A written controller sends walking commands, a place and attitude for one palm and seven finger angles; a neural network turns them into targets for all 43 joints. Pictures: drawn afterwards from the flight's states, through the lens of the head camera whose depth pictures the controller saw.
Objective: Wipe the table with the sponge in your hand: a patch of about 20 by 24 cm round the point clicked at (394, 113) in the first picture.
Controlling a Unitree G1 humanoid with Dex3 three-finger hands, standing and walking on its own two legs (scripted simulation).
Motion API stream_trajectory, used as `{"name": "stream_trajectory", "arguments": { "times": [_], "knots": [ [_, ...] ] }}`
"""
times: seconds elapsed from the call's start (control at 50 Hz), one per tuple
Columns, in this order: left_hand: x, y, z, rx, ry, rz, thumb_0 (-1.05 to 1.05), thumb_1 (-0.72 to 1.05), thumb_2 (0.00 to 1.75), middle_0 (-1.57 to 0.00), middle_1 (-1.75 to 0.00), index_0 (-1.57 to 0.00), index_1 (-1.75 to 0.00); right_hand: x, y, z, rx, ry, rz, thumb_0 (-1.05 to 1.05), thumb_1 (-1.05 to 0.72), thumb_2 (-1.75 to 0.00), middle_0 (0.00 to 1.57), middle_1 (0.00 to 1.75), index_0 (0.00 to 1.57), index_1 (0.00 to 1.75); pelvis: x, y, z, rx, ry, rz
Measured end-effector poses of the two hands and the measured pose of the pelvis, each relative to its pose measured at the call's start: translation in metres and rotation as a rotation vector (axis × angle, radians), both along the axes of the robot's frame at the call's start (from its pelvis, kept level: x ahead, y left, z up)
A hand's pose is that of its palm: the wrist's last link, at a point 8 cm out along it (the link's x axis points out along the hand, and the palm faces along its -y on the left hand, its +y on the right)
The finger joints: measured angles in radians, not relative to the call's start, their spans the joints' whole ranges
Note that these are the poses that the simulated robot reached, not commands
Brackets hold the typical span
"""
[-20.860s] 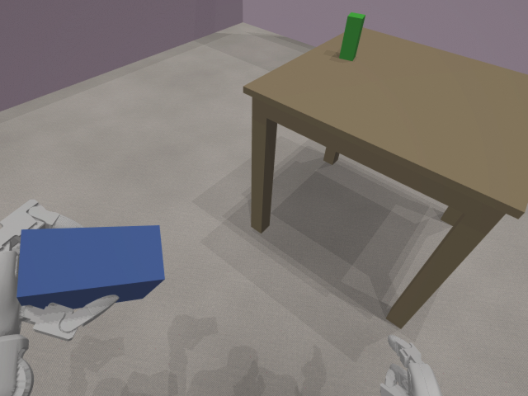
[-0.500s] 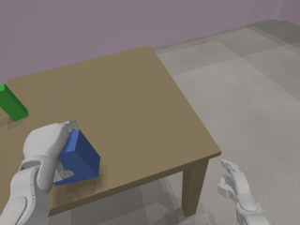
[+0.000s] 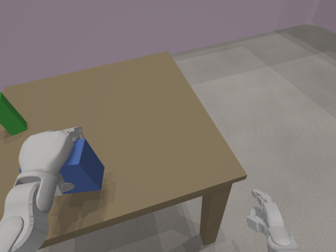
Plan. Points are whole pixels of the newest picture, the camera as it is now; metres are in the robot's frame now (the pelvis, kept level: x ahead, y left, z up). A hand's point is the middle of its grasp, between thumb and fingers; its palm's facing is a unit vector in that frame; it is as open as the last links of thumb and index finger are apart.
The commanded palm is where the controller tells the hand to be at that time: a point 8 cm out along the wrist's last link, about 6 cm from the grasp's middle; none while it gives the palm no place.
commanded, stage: move the sponge above the wiping area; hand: left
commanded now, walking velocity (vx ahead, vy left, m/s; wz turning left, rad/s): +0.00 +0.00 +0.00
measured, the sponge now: (72, 173) +0.23 +0.28 +0.08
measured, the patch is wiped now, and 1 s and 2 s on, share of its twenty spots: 0.00 0.00 0.05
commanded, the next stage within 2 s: none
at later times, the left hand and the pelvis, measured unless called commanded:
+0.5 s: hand (48, 155) +0.24 +0.32 +0.14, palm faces +0.15 -0.04 -0.99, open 10.0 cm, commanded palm +0.20 +0.30 +0.18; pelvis +0.01 -0.01 +0.00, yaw +0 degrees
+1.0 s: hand (59, 166) +0.23 +0.31 +0.09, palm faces +0.01 -0.11 -0.99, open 10.0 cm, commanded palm +0.21 +0.30 +0.16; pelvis +0.00 +0.00 +0.00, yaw +1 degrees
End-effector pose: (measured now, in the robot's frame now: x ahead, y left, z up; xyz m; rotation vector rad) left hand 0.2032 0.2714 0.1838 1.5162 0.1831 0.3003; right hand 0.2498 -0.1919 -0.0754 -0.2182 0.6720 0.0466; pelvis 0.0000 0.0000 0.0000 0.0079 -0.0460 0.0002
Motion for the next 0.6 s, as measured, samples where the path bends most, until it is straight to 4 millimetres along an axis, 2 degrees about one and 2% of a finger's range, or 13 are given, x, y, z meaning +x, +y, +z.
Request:
{"name": "stream_trajectory", "arguments": {
  "times": [0.08,0.14,0.18,0.26,0.3,0.34,0.4,0.48,0.54,0.6],
  "knots": [
    [0.008,0.026,0.021,-0.014,-0.113,0.129,0.00,-0.50,1.01,-0.74,-1.31,-0.77,-1.30,-0.001,-0.001,-0.001,0.032,0.014,-0.012,0.01,-0.91,-0.90,0.20,0.30,0.20,0.30,0.003,-0.003,0.000,0.000,0.002,-0.001],
    [0.008,0.038,0.017,-0.072,-0.087,0.221,0.00,-0.50,1.01,-0.74,-1.31,-0.77,-1.30,0.001,-0.004,0.000,0.051,0.009,-0.024,0.01,-0.91,-0.90,0.20,0.30,0.20,0.30,0.004,-0.003,0.001,0.001,0.012,0.003],
    [0.006,0.035,0.004,-0.104,-0.019,0.237,0.00,-0.50,1.01,-0.74,-1.30,-0.77,-1.30,0.002,-0.007,0.000,0.055,0.000,-0.031,0.01,-0.91,-0.90,0.20,0.30,0.20,0.30,0.004,-0.002,0.000,0.001,0.017,0.002],
    [0.000,0.013,-0.028,-0.131,0.143,0.155,0.00,-0.50,1.01,-0.74,-1.30,-0.77,-1.30,0.006,-0.012,0.000,0.031,-0.011,-0.032,0.01,-0.91,-0.90,0.20,0.30,0.20,0.30,0.005,-0.001,0.000,0.003,0.024,0.004],
    [-0.003,0.003,-0.033,-0.109,0.169,0.088,0.00,-0.50,1.01,-0.74,-1.30,-0.77,-1.30,0.006,-0.013,0.000,0.006,-0.009,-0.028,0.01,-0.91,-0.90,0.20,0.30,0.20,0.30,0.005,-0.001,-0.001,0.003,0.021,0.004],
    [-0.003,-0.001,-0.029,-0.069,0.138,0.032,0.00,-0.50,1.01,-0.74,-1.30,-0.78,-1.30,0.005,-0.014,0.000,-0.014,-0.005,-0.024,0.01,-0.91,-0.90,0.20,0.30,0.20,0.30,0.006,-0.002,-0.001,0.002,0.017,0.005],
    [-0.001,0.007,-0.013,-0.010,0.037,0.029,0.00,-0.50,1.01,-0.74,-1.30,-0.78,-1.30,0.003,-0.013,0.000,-0.018,0.005,-0.022,0.01,-0.91,-0.90,0.20,0.30,0.20,0.30,0.007,-0.005,-0.001,0.000,0.011,0.003],
    [0.005,0.032,0.003,-0.017,-0.064,0.147,0.00,-0.50,1.02,-0.74,-1.30,-0.78,-1.29,-0.001,-0.012,-0.002,0.009,0.021,-0.032,0.01,-0.91,-0.90,0.20,0.30,0.20,0.30,0.006,-0.006,-0.001,-0.002,0.009,0.004],
    [0.006,0.043,-0.002,-0.060,-0.030,0.235,0.00,-0.50,1.02,-0.74,-1.30,-0.78,-1.29,-0.003,-0.012,-0.004,0.029,0.023,-0.042,0.01,-0.91,-0.90,0.20,0.30,0.20,0.30,0.005,-0.005,0.000,-0.001,0.015,0.009],
    [0.005,0.036,-0.020,-0.095,0.074,0.233,0.00,-0.50,1.02,-0.74,-1.30,-0.78,-1.29,-0.003,-0.013,-0.004,0.034,0.013,-0.048,0.01,-0.91,-0.90,0.20,0.30,0.20,0.30,0.004,-0.002,0.000,0.000,0.021,0.010]
  ]
}}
